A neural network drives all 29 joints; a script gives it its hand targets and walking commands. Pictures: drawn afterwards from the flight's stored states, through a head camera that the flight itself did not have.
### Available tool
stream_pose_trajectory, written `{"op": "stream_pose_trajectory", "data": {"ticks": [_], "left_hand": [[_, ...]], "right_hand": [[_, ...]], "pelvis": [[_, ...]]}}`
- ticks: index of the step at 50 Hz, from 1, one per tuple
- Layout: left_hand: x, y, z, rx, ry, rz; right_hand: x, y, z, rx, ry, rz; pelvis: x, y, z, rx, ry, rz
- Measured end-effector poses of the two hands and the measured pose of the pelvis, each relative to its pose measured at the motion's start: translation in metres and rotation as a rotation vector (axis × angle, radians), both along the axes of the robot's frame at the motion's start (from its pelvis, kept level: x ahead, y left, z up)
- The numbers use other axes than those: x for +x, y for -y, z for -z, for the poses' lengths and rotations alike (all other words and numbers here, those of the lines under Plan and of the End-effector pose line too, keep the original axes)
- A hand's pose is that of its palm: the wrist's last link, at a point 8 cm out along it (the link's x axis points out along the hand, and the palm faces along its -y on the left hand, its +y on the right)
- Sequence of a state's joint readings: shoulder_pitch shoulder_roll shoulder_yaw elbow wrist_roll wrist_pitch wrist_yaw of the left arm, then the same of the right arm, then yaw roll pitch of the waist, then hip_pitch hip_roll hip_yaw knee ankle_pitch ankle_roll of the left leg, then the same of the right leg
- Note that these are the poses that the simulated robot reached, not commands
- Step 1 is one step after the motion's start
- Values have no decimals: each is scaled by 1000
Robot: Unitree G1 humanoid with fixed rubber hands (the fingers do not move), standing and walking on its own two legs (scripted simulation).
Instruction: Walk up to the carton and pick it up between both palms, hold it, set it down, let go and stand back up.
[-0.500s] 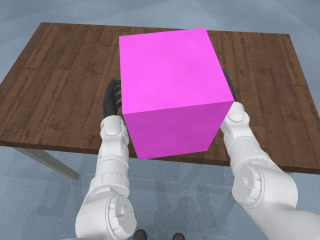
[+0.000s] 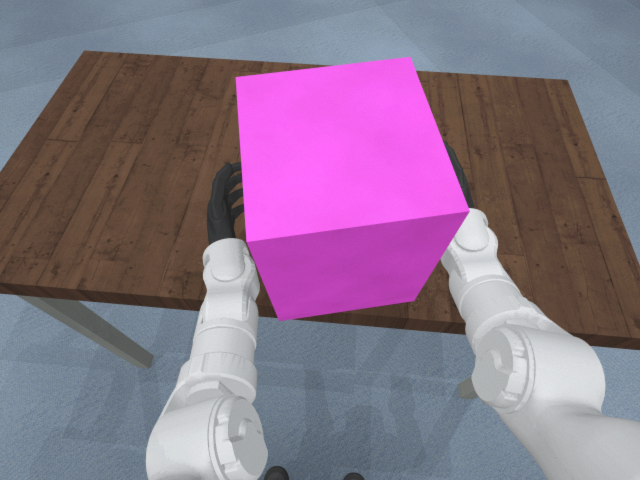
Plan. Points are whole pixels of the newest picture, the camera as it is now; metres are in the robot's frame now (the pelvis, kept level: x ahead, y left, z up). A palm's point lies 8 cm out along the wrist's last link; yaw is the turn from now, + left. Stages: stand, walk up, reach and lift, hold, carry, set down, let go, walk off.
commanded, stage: reach and lift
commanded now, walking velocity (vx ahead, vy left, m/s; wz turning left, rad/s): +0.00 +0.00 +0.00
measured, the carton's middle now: (337, 204) +0.44 +0.02 +0.06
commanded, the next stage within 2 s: none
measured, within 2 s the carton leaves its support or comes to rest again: neither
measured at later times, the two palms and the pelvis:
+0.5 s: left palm (219, 221) +0.39 +0.16 +0.08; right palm (464, 189) +0.43 -0.12 +0.10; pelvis -0.02 -0.02 +0.00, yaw +1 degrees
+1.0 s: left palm (207, 204) +0.38 +0.17 +0.12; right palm (478, 189) +0.41 -0.12 +0.14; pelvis -0.01 +0.00 +0.01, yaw +1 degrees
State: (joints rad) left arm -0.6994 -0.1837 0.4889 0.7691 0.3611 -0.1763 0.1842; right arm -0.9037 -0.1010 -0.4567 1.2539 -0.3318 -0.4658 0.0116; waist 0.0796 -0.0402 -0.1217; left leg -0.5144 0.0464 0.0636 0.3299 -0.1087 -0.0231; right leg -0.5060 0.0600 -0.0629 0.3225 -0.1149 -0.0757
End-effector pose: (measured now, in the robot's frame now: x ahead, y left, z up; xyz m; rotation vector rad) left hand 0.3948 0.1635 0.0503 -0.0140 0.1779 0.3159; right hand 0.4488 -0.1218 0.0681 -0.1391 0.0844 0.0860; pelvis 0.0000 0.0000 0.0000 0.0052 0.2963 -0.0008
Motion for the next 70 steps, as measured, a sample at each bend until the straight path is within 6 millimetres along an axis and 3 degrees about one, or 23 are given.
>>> {"op": "stream_pose_trajectory", "data": {"ticks": [13,26,40,49,57,64,70], "left_hand": [[-15,-3,-3,-21,-15,-5],[-8,2,-34,-22,7,24],[-14,6,-35,-24,-38,70],[-14,0,-69,-10,-7,91],[-26,-16,-88,-10,-28,96],[-35,-26,-90,-14,-62,92],[-39,-23,-100,20,-56,116]], "right_hand": [[-13,-4,-13,22,-16,1],[-16,3,-37,50,7,34],[-35,9,-36,41,-12,82],[-42,3,-67,65,23,103],[-54,-13,-91,68,12,105],[-60,-23,-96,82,-20,101],[-70,-19,-99,105,-9,121]], "pelvis": [[-15,8,1,3,20,-9],[-15,16,0,10,66,-21],[-11,9,-4,6,153,-21],[-12,-1,-6,1,201,-21],[-15,-7,-7,-1,297,-25],[-20,-9,-6,0,329,-47],[-23,-12,-6,-2,348,-53]]}}
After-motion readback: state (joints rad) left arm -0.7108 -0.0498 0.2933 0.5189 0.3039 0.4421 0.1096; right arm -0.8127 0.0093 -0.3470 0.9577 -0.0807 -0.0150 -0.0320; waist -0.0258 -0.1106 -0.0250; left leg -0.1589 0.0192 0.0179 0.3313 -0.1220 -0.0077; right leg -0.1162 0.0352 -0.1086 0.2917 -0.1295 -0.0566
